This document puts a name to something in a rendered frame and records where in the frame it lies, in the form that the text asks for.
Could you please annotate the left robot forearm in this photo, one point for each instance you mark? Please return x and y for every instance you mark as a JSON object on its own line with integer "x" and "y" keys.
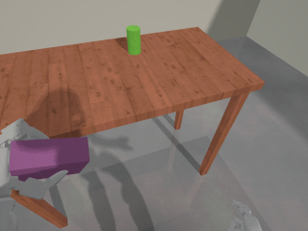
{"x": 8, "y": 219}

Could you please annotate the right robot hand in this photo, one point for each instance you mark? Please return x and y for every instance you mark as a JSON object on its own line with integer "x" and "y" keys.
{"x": 248, "y": 222}

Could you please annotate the sponge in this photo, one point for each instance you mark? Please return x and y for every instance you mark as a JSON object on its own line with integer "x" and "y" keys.
{"x": 40, "y": 159}

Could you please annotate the left robot hand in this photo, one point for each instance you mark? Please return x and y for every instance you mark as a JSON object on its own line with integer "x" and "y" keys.
{"x": 34, "y": 188}

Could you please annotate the table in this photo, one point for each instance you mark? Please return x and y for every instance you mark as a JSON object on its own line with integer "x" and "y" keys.
{"x": 75, "y": 90}

